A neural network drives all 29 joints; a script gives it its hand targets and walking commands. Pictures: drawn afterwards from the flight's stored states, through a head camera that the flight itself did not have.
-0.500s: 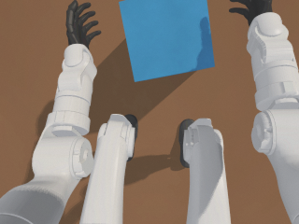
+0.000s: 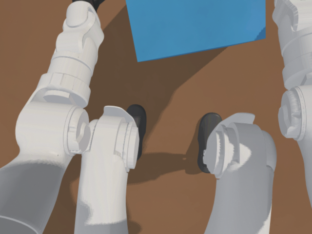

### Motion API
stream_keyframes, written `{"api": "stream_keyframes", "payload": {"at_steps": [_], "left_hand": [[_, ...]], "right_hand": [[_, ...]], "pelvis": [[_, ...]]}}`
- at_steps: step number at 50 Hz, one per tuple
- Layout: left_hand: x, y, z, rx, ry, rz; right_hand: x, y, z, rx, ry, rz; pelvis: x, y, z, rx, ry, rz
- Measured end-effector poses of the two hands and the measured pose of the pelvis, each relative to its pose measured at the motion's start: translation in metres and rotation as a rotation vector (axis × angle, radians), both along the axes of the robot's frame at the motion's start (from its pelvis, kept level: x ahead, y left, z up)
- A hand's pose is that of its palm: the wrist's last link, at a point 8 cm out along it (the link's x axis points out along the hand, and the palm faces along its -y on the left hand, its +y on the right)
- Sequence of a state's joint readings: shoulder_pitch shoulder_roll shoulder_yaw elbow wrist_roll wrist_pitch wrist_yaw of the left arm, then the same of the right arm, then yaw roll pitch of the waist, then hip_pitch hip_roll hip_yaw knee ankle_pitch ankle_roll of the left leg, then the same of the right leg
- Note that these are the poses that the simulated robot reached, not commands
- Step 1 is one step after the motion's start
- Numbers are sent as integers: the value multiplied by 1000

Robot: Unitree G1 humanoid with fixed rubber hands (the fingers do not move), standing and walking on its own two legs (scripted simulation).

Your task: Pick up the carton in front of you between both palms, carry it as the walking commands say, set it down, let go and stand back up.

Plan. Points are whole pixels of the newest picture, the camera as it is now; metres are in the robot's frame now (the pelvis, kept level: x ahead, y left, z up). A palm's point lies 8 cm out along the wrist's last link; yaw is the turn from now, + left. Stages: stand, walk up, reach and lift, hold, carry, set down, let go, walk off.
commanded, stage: reach and lift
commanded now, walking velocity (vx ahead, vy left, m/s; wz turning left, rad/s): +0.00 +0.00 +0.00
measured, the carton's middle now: (188, 4) +0.52 -0.04 -0.25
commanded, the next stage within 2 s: none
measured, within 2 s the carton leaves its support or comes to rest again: leaves its support in 0.64 s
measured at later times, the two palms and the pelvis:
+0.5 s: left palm out of the picture +0.52 +0.11 -0.16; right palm out of the picture +0.55 -0.18 -0.18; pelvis -0.01 +0.00 +0.00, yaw +0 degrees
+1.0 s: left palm out of the picture +0.50 +0.10 -0.04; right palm out of the picture +0.51 -0.20 -0.05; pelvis +0.00 +0.00 +0.04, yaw -4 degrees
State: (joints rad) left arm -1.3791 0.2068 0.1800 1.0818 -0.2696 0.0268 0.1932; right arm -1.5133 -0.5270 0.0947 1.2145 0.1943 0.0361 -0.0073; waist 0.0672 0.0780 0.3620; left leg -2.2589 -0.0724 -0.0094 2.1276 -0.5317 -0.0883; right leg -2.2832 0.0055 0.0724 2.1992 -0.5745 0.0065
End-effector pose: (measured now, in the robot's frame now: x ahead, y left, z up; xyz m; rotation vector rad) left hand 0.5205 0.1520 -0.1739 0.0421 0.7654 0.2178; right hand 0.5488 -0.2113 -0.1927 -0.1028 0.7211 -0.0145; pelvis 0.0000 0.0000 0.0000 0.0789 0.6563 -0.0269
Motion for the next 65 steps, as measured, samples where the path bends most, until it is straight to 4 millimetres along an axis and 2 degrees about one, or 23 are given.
{"api": "stream_keyframes", "payload": {"at_steps": [7,14,20,29,37,40,44,48,53,58,65], "left_hand": [[-2,-9,5,-12,-4,4],[-6,-13,8,-14,-6,-11],[1,-36,9,-44,-15,-34],[6,-35,12,-46,8,18],[11,-38,35,-64,-55,36],[6,-40,51,-77,-99,56],[-6,-45,81,-97,-143,60],[-17,-50,118,-108,-145,55],[-27,-49,160,-102,-117,37],[-30,-45,196,-93,-115,20],[-31,-45,234,-91,-128,-4]], "right_hand": [[2,0,12,1,-5,3],[-2,8,14,12,10,14],[-1,24,14,14,11,32],[0,29,18,-4,62,40],[-9,27,24,2,51,24],[-13,26,42,10,18,11],[-20,20,82,21,-22,-16],[-31,15,127,30,-22,-51],[-44,15,171,28,5,-69],[-52,19,205,29,6,-84],[-62,20,241,31,-9,-110]], "pelvis": [[3,-2,-1,4,17,-2],[-1,-2,3,5,27,-5],[-5,-2,5,-1,20,-2],[-2,-2,-1,-1,13,-3],[4,-3,-4,-7,34,-6],[4,-2,-1,-12,40,-16],[3,1,9,-17,48,-31],[1,4,27,-19,59,-48],[-2,5,58,-18,75,-60],[-2,7,85,-21,89,-60],[4,9,117,-31,96,-58]]}}
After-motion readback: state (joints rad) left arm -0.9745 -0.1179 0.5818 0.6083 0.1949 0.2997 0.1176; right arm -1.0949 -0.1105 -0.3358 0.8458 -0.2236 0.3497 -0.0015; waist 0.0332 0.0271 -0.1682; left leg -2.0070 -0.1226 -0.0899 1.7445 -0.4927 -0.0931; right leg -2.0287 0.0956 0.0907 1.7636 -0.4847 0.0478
